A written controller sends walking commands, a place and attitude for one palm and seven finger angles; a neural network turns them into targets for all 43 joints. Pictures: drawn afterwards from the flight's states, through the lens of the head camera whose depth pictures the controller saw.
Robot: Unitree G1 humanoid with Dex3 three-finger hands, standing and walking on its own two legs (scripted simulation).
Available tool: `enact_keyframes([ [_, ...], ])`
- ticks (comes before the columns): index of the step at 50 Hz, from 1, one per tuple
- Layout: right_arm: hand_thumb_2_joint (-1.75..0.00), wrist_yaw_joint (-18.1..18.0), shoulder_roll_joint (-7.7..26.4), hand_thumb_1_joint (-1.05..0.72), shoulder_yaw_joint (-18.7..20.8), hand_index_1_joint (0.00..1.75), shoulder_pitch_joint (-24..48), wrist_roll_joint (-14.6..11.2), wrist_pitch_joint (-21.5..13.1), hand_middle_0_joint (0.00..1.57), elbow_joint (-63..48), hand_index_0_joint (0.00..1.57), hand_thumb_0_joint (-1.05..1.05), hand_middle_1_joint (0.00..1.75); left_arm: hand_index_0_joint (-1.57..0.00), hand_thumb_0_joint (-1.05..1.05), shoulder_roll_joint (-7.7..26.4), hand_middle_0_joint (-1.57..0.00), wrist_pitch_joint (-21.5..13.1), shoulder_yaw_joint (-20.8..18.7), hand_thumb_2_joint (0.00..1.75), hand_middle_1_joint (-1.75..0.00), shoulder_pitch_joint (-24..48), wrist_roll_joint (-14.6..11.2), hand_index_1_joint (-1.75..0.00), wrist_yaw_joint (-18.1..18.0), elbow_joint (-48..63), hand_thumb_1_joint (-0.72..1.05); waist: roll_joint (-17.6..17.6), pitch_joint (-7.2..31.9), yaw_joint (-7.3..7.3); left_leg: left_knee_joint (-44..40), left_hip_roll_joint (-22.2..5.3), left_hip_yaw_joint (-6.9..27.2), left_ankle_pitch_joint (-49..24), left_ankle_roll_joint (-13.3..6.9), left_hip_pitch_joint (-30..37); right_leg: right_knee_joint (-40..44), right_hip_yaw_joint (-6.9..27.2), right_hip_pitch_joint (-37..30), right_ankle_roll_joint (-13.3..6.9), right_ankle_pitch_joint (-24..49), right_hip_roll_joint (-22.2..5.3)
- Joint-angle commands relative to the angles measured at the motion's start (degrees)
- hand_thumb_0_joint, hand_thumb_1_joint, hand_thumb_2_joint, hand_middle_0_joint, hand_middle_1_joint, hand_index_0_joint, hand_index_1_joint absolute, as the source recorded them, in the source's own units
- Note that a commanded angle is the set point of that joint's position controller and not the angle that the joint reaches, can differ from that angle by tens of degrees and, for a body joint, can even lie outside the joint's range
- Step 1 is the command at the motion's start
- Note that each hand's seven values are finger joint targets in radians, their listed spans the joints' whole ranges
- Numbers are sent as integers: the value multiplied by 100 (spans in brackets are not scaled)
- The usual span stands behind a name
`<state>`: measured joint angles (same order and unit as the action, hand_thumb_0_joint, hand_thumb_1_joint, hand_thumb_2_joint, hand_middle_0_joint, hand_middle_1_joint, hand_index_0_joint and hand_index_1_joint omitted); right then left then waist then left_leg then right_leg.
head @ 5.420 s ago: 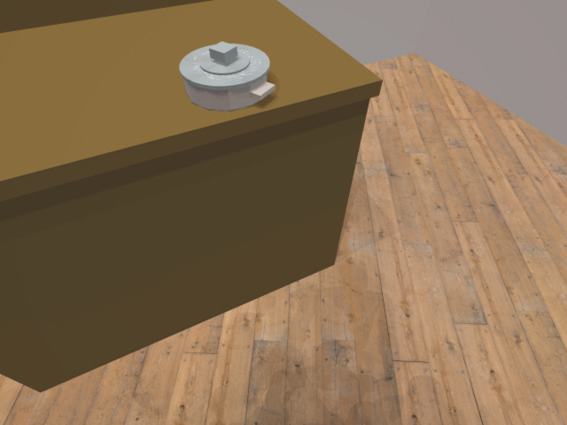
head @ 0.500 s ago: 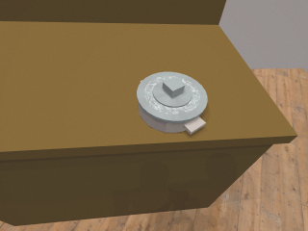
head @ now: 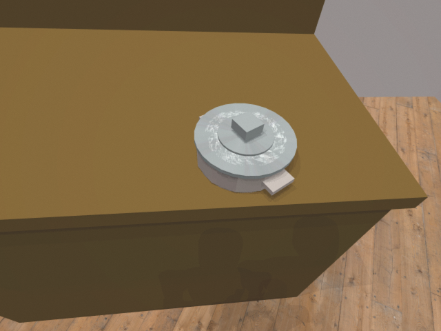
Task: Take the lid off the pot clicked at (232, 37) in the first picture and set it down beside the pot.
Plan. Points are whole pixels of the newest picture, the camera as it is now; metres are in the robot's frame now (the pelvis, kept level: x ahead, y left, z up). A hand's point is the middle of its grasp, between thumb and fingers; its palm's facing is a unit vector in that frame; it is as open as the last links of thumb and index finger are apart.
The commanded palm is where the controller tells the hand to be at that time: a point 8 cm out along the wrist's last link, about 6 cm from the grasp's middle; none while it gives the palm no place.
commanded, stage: look again from close up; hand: left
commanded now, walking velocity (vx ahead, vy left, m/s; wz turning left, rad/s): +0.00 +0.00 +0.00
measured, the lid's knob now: (247, 125) +0.43 -0.01 +0.16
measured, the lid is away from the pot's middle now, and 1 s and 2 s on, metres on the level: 0.00 0.00 0.00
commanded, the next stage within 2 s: shuffle to correct the standing spot in 0.42 s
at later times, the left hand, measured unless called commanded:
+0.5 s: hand out of the picture -0.01 +0.16 -0.18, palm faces +0.04 -0.99 -0.14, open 7.3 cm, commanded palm none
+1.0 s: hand out of the picture +0.00 +0.13 -0.18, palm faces +0.11 -0.97 -0.20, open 7.3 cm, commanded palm none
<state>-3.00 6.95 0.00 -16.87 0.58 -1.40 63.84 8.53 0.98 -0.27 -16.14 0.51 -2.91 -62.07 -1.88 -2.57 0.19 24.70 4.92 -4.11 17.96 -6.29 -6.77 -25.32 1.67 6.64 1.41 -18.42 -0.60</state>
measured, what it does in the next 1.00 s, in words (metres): stands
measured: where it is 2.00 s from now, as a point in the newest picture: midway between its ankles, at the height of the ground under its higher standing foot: outside the picture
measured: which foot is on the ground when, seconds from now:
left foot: down 0.00-1.00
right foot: down 0.00-1.00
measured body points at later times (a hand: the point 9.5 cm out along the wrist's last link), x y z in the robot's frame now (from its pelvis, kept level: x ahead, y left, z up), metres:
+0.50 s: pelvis +0.00 +0.00 +0.00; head +0.02 +0.02 +0.45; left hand -0.01 +0.21 -0.17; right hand -0.02 -0.22 -0.15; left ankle -0.05 +0.04 -0.74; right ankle -0.05 -0.14 -0.74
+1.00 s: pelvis -0.01 -0.05 +0.00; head +0.02 -0.03 +0.45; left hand +0.00 +0.18 -0.16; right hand -0.04 -0.25 -0.16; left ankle -0.05 +0.04 -0.74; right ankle -0.02 -0.16 -0.74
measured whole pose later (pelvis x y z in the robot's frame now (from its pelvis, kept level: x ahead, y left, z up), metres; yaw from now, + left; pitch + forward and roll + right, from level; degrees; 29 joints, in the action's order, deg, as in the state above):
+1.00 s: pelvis -0.01 -0.05 +0.00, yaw +5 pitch +1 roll +1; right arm -3.5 4.4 1.5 -20.0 1.5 -0.5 65.3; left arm 9.5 2.3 -2.5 -14.4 1.1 -2.5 -60.1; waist -2.6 -2.1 -1.7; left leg 26.7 4.3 1.3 16.9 -3.1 -10.6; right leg -29.1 -1.4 13.1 -0.5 -15.6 -1.5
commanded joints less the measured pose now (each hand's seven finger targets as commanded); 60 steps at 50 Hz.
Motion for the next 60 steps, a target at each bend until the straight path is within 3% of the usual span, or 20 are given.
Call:
enact_keyframes([
  [1,-90,-45,598,-90,128,30,-459,-7,-81,20,-124,20,0,30,-20,0,349,-20,-101,-87,90,-30,-380,-6,-30,-5,154,90,242,-73,-28,-376,-1158,952,-2769,218,257,151,215,410,-349,1383,-411],
  [26,-90,-47,507,-90,108,30,-498,-17,-100,20,-2,20,0,30,-20,0,277,-20,-130,-70,90,-30,-517,-12,-30,0,11,90,171,-136,-8,-441,-1124,931,-2412,233,149,284,244,373,-338,1445,-456],
  [29,-90,-52,464,-90,111,30,-536,-16,-121,20,53,20,0,30,-20,0,230,-20,-115,-41,90,-30,-475,-24,-30,5,-10,90,175,-139,-57,-569,-1226,1096,-2540,234,162,255,44,387,-235,1218,-349],
  [33,-90,-100,496,-90,150,30,-632,0,-98,20,137,20,0,30,-20,0,168,-20,-62,-50,90,-30,-487,-25,-30,-23,-50,90,438,-100,-115,-605,-1455,1395,-3140,278,375,127,-150,567,-176,706,-290],
  [35,-90,-117,530,-90,190,30,-680,8,-77,20,132,20,0,30,-20,0,197,-20,-29,-69,90,-30,-416,-18,-30,-23,-8,90,413,-144,-146,-594,-1552,1583,-3332,224,363,26,-208,681,-169,479,-255],
  [37,-90,-142,544,-90,226,30,-775,25,-50,20,154,20,0,30,-20,0,223,-20,17,-99,90,-30,-361,3,-30,-22,46,90,600,-185,-189,-735,-1687,1824,-3188,146,364,-249,-201,910,-170,0,-222],
  [40,-90,-171,579,-90,272,30,-848,61,-35,20,115,20,0,30,-20,0,251,-20,57,-159,90,-30,-200,27,-30,-7,188,90,512,-195,-229,-824,-1939,2177,-3180,-191,302,-864,-109,1295,-200,-561,-226],
  [42,-90,-162,590,-90,291,30,-788,89,-27,20,73,20,0,30,-20,0,253,-20,62,-207,90,-30,-136,51,-30,13,260,90,472,-135,-198,-799,-1966,2232,-2964,-361,77,-978,-56,1289,-220,-650,-273],
  [44,-90,-154,614,-90,317,30,-710,103,-24,20,16,20,0,30,-20,0,232,-20,56,-232,90,-30,-113,41,-30,42,331,90,363,-76,-160,-698,-1906,2204,-2932,-362,-82,-837,-92,1166,-235,-464,-225],
  [46,-90,-145,671,-90,346,30,-656,107,-6,20,-16,20,0,30,-20,0,213,-20,56,-266,90,-30,-190,46,-30,57,360,90,499,-22,-115,-598,-1751,2054,-2585,-215,-358,-496,-154,864,-238,-57,-193],
  [48,-90,-120,626,-90,364,30,-591,95,14,20,-63,20,0,30,-20,0,275,-20,35,-295,90,-30,-370,58,-30,63,340,90,465,-26,-51,-371,-1469,1791,-1920,26,-959,-58,-176,292,-267,846,-229],
  [49,-90,-91,576,-90,366,30,-555,91,22,20,-121,20,0,30,-20,0,339,-20,36,-297,90,-30,-401,44,-30,64,372,90,232,-51,-21,-333,-1317,1658,-1503,109,-1317,-27,-152,15,-300,1172,-282],
  [50,-90,-79,580,-90,384,30,-506,91,56,20,-176,20,0,30,-20,0,314,-20,57,-305,90,-30,-416,51,-30,65,408,90,150,-191,-32,-301,-1216,1528,-851,153,-1548,-65,-190,45,-314,1072,-334],
  [51,-90,-70,559,-90,402,30,-511,95,89,20,-209,20,0,30,-20,0,307,-20,69,-308,90,-30,-438,61,-30,67,464,90,-24,-215,-50,-163,-1127,1439,-602,174,-1624,-30,-136,102,-350,1042,-336],
  [54,-90,-48,444,-90,397,30,-586,101,133,20,-283,20,0,30,-20,0,368,-20,76,-332,90,-30,-409,49,-30,72,657,90,-59,-52,-83,301,-901,1094,-557,252,-1676,143,74,165,-559,972,-490],
  [57,-90,-68,380,-90,359,30,-666,103,141,20,-321,20,0,30,-20,0,466,-20,50,-353,90,-30,-520,49,-30,73,737,90,-299,281,-129,1010,-723,585,-842,395,-1395,217,341,163,-751,1703,-759],
  [60,-90,-109,426,-90,387,30,-522,81,191,20,-381,20,0,30,-20,0,562,-20,84,-378,90,-30,-527,68,-30,98,826,90,-313,188,-116,1545,-703,351,-126,463,-1428,333,518,307,-852,2093,-902],
])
